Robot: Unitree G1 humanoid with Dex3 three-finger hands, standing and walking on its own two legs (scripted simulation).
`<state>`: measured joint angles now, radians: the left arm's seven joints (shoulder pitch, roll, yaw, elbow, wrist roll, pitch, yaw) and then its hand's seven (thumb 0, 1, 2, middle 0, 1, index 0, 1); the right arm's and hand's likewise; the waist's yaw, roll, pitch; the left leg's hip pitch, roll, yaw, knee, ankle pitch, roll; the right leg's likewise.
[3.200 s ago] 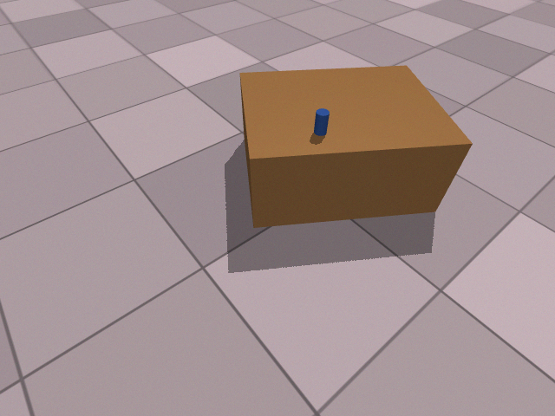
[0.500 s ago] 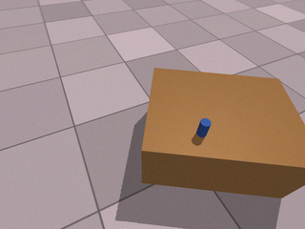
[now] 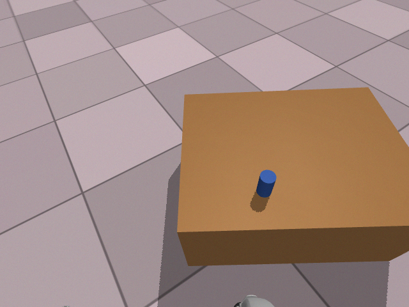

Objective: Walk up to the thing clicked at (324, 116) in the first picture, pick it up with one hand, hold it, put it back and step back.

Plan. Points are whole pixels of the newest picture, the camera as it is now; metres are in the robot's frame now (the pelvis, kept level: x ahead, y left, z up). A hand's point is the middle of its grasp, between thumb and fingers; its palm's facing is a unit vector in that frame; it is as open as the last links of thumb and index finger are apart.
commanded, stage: walk up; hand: right
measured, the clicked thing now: (265, 184) +0.54 -0.21 -0.28
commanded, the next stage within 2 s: stand in 1.96 s
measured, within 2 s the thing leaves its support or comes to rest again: neither
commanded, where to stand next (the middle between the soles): +0.09 +0.02 m, yaw +0 degrees
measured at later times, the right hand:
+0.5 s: hand out of the picture +0.07 -0.25 -0.13, palm faces -0.06 +0.92 -0.40, open 7.4 cm
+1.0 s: hand (314, 285) +0.19 -0.22 -0.13, palm faces -0.07 +0.95 -0.31, open 7.4 cm
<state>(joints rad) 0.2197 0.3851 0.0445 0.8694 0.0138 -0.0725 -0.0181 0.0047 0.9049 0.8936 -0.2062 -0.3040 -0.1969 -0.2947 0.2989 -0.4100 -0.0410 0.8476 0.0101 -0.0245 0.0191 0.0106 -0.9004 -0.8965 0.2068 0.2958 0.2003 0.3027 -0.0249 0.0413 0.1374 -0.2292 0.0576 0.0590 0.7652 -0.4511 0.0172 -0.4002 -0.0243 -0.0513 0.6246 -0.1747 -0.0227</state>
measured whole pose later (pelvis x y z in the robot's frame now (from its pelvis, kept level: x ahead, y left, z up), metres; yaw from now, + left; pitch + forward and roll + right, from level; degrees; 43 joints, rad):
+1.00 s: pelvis +0.06 +0.02 +0.03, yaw +2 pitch -2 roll +0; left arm 0.08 0.34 0.00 1.17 -0.01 -0.02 -0.01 0.00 0.90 0.89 -0.21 -0.30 -0.20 -0.29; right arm 0.03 -0.35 -0.01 1.13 0.01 -0.01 0.01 0.01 -0.90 -0.90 0.21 0.30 0.20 0.30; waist 0.03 0.02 0.05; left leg -0.12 0.01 0.01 0.35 -0.20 -0.01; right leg -0.19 -0.04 -0.05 0.36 -0.13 0.01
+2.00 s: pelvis +0.07 +0.02 +0.03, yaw +1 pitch -2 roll +0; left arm 0.09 0.33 0.01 1.16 0.01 -0.01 -0.01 0.00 0.90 0.89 -0.21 -0.30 -0.20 -0.29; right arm 0.08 -0.34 -0.01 1.15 -0.01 -0.01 0.01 0.01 -0.90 -0.90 0.21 0.30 0.20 0.30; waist 0.01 -0.01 0.05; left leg -0.09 0.02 0.03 0.32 -0.20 -0.01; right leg -0.17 -0.03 -0.03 0.33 -0.13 0.02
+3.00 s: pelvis +0.08 +0.01 +0.03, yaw +2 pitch -2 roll +0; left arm 0.10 0.35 -0.01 1.13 0.01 -0.01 0.00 0.00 0.90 0.89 -0.21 -0.30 -0.20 -0.29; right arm 0.12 -0.35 0.00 1.13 -0.01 0.00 0.01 0.01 -0.90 -0.90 0.21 0.30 0.20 0.30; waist 0.00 0.00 0.04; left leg -0.06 0.03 0.01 0.30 -0.21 -0.03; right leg -0.14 -0.02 -0.05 0.33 -0.15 0.00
